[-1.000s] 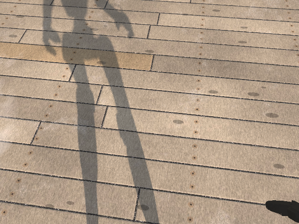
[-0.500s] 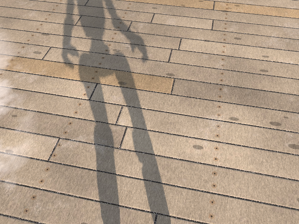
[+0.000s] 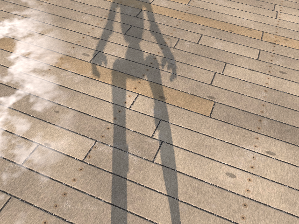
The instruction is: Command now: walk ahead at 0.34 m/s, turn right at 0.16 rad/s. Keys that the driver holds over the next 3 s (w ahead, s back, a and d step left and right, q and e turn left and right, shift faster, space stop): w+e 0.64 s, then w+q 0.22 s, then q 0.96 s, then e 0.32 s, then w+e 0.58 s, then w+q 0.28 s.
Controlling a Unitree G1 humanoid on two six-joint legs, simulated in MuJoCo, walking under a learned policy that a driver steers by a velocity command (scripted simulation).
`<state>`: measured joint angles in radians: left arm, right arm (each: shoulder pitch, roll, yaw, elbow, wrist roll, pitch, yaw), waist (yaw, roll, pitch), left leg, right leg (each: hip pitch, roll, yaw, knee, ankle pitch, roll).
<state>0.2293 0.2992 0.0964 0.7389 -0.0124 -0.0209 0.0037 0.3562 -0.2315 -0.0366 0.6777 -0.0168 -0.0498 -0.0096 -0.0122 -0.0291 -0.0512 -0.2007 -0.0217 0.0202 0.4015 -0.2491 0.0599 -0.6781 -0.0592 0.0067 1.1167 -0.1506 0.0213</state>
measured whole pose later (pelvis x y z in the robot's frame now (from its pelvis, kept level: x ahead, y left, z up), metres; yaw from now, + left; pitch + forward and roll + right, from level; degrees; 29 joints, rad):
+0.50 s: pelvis +0.22 -0.10 -0.02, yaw -16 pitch +3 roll -1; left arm 0.17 0.29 0.07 0.65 -0.02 -0.05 -0.04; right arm 0.32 -0.29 -0.05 0.78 0.02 -0.10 0.00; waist -0.03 0.01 0.04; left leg -0.34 0.05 -0.02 1.23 -0.42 0.00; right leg -0.43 0.08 -0.02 0.57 -0.19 -0.09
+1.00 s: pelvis +0.52 -0.14 -0.02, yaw -18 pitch +2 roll +0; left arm 0.27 0.30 0.04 0.73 0.00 -0.06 0.00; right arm 0.17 -0.29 -0.04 0.67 0.00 -0.09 0.04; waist 0.00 -0.01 0.04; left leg -0.43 -0.07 0.00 0.53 -0.14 0.07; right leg -0.37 0.05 0.07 1.23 -0.46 0.01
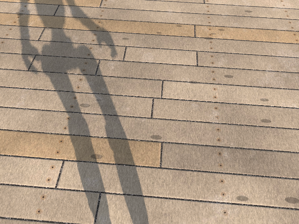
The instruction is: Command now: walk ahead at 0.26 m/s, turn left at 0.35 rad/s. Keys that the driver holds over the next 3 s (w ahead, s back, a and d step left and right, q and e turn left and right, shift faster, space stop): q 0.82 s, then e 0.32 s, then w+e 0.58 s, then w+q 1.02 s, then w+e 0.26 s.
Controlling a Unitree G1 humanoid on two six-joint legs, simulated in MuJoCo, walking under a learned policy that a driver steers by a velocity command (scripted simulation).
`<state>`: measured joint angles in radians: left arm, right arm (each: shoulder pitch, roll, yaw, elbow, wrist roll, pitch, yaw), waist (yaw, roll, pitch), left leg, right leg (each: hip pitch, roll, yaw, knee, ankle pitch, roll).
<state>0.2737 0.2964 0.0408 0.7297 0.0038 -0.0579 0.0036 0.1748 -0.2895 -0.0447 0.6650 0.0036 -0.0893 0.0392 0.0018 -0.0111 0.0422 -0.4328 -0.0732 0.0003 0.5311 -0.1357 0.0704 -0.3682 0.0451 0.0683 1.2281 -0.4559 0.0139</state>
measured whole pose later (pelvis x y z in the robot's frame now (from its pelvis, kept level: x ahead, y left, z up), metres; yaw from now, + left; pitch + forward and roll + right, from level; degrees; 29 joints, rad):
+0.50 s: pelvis +0.13 -0.03 +0.01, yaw +18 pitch +2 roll +0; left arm 0.11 0.27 0.05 0.67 0.02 -0.03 0.02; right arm 0.20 -0.34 -0.08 0.64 0.01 0.04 -0.03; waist -0.02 0.04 0.01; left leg -0.45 -0.13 -0.16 1.01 -0.55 -0.03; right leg -0.35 0.03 0.05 0.49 -0.18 -0.01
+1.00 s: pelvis +0.11 +0.02 +0.01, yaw +31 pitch +1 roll -1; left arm 0.19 0.32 0.09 0.78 -0.01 0.04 0.03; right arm 0.19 -0.24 -0.04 0.63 -0.03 0.01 -0.01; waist 0.01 -0.06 0.03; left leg -0.25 -0.02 0.01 0.49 -0.25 0.05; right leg -0.49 -0.05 0.01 1.03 -0.38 0.08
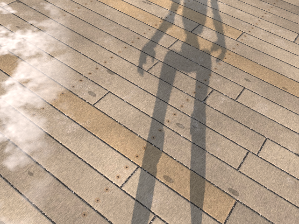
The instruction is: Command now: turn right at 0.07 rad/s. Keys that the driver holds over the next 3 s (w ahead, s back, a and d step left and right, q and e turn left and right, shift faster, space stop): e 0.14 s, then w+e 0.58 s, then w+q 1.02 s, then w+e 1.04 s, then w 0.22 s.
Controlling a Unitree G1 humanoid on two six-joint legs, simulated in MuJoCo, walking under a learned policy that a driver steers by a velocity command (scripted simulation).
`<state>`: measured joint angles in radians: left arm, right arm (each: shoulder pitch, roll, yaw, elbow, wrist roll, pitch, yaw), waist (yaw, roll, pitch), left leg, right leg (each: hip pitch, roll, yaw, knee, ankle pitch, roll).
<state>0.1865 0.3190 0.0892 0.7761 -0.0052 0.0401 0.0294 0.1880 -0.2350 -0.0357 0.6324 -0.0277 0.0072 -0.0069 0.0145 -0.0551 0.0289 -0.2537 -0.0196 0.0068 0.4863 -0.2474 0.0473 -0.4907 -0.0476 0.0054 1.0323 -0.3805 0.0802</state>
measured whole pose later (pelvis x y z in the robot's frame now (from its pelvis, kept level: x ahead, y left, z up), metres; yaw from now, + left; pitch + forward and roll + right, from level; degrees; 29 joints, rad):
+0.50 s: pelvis +0.04 -0.06 +0.00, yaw -16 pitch +2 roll +2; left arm 0.36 0.27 0.06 0.78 -0.02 -0.04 -0.01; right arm 0.19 -0.33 -0.09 0.73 0.01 -0.06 0.02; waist 0.01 0.04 0.00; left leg -0.48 0.03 0.02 1.01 -0.36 0.00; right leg -0.14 0.03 0.01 0.44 -0.33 -0.07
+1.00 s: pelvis +0.30 -0.11 +0.00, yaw -23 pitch +1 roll +2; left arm 0.24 0.29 0.04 0.70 0.00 -0.08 0.00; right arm 0.27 -0.28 -0.06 0.77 0.00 -0.08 0.03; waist -0.02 -0.03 0.04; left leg -0.27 -0.09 -0.03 0.39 -0.14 0.06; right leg -0.49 -0.04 0.06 1.13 -0.35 -0.02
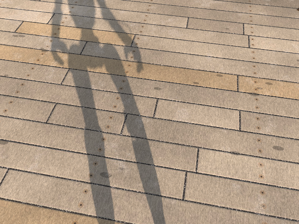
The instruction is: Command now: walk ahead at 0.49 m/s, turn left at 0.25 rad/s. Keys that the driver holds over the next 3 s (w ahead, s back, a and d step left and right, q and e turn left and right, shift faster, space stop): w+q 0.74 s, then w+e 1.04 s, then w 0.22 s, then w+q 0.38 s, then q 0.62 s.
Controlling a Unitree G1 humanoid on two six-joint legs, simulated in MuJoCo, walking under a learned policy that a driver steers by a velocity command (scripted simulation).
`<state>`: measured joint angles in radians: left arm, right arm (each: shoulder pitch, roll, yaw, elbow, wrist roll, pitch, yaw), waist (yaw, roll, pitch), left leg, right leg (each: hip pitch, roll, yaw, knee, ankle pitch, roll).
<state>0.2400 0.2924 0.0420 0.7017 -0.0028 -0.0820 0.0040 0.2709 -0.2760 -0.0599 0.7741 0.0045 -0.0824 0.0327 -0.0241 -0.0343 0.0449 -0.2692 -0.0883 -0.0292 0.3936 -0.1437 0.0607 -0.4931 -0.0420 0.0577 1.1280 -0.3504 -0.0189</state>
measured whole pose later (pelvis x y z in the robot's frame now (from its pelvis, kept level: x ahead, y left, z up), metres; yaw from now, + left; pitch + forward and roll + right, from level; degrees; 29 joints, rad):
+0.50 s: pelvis +0.26 -0.04 +0.01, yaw +17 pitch +1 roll -1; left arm 0.32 0.27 0.06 0.75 0.01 -0.10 0.00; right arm 0.22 -0.33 -0.08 0.68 0.02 -0.02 0.01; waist 0.05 0.06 0.02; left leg -0.64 0.07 -0.06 1.08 -0.23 -0.02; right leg -0.14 0.01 -0.10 0.33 -0.21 -0.03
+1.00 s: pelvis +0.50 +0.11 +0.00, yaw +26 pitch +0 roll +1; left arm 0.23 0.31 0.05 0.77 -0.03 -0.06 0.00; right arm 0.26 -0.25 -0.05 0.74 -0.01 -0.08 0.03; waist -0.01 -0.04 0.04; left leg -0.17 -0.07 0.09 0.34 -0.19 0.09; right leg -0.64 -0.13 0.06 1.11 -0.22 0.02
